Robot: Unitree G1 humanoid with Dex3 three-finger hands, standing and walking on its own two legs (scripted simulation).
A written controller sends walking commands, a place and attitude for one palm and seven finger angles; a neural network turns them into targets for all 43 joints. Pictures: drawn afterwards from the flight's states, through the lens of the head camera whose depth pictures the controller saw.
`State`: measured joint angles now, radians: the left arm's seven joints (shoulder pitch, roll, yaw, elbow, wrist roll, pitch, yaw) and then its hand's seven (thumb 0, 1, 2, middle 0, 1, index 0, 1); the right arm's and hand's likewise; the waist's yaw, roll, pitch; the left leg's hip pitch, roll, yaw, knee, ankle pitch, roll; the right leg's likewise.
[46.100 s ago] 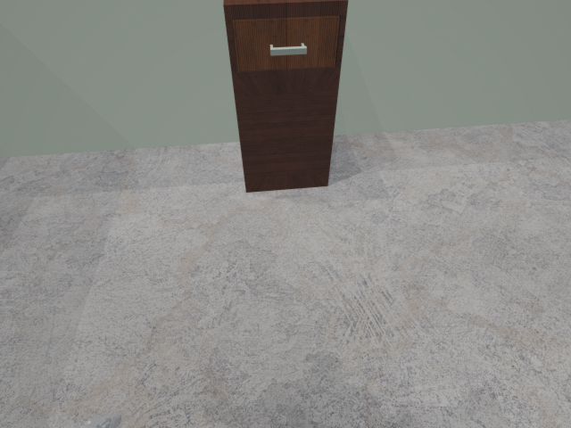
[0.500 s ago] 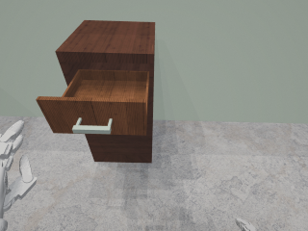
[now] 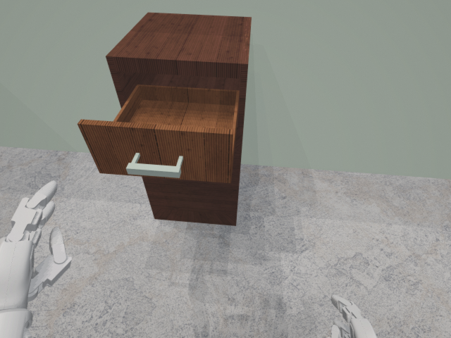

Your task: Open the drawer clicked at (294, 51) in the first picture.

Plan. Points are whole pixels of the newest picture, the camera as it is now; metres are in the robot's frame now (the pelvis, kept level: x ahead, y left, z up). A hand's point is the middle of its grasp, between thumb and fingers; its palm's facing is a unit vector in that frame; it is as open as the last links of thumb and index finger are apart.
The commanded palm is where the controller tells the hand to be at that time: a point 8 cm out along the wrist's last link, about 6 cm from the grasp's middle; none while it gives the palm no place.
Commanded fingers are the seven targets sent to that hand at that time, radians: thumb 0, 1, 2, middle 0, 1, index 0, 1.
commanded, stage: let the arm hang, fingers relaxed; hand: left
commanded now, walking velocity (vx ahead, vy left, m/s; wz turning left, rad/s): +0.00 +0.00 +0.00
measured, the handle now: (156, 164) +0.53 +0.21 -0.02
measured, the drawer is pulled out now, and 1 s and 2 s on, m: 0.28 0.28 0.28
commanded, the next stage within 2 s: look to check the result in 1.06 s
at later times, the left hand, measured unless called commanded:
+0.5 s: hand out of the picture -0.02 +0.19 -0.16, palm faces +0.05 -0.97 -0.25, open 7.2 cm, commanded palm none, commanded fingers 0.00 0.90 0.90 -0.20 -0.30 -0.20 -0.30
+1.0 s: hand out of the picture +0.00 +0.16 -0.17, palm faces +0.04 -0.98 -0.19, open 7.3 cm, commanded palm none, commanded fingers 0.00 0.90 0.90 -0.20 -0.30 -0.20 -0.30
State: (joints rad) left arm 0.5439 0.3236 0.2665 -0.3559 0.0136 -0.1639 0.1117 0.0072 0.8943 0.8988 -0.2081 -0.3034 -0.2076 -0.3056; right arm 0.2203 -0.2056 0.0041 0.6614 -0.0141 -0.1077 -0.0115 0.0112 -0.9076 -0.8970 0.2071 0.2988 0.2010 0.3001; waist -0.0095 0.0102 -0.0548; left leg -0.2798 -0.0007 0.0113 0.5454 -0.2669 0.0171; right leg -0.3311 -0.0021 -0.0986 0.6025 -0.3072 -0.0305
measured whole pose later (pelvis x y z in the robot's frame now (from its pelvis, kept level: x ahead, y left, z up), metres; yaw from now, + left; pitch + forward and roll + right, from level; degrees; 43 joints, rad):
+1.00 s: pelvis +0.00 -0.01 +0.01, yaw +1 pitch -2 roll +0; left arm 0.29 0.14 0.01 1.10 0.01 0.01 0.03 0.00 0.92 0.90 -0.20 -0.30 -0.20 -0.30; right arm 0.32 -0.13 -0.01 1.11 -0.02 0.00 -0.03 0.00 -0.91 -0.90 0.20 0.30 0.20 0.30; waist -0.01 0.01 0.04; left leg -0.18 0.00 -0.01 0.43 -0.22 0.00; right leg -0.17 0.03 0.03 0.43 -0.22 -0.02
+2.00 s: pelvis +0.01 -0.02 +0.01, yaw +0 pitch -2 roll +0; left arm 0.24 0.18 0.03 1.10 0.01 0.00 0.03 0.00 0.91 0.90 -0.20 -0.30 -0.20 -0.30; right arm 0.26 -0.17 -0.03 1.11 -0.02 0.00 -0.03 0.00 -0.91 -0.90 0.20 0.30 0.20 0.30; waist -0.01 0.01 0.06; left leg -0.15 0.01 0.00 0.40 -0.22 -0.01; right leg -0.16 0.04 0.04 0.40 -0.22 -0.03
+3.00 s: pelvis +0.02 -0.02 +0.01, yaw +0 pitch -1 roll +0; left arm 0.16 0.26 0.03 1.10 0.01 -0.01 0.02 0.00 0.91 0.90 -0.20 -0.30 -0.20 -0.30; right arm 0.17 -0.25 -0.03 1.10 -0.02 0.00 -0.02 0.00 -0.91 -0.90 0.21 0.30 0.20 0.30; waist -0.01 0.01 0.07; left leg -0.11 0.02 -0.01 0.34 -0.21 -0.03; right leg -0.11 0.05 0.03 0.35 -0.22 -0.04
